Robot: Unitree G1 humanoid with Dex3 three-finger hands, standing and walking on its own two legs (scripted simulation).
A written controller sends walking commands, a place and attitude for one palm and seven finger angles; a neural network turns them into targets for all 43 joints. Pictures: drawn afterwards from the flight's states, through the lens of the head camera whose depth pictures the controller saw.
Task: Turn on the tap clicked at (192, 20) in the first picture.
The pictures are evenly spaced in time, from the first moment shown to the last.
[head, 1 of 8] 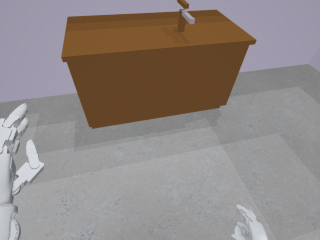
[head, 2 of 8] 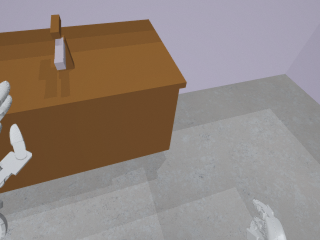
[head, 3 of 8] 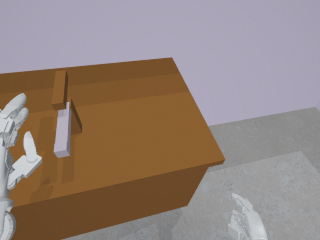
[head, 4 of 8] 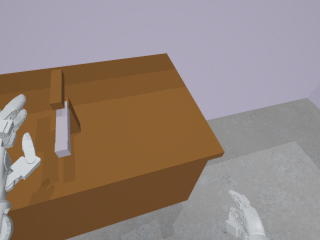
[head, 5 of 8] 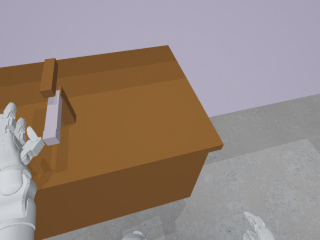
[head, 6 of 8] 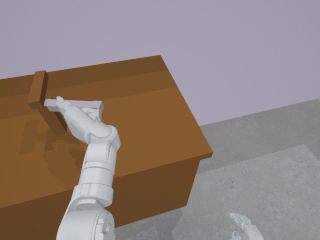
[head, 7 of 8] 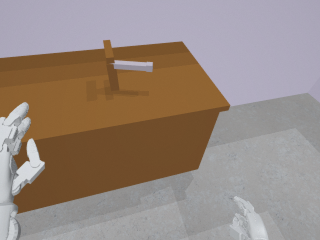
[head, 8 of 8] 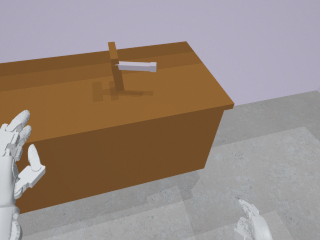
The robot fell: no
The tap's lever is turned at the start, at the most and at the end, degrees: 0 82 71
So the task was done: yes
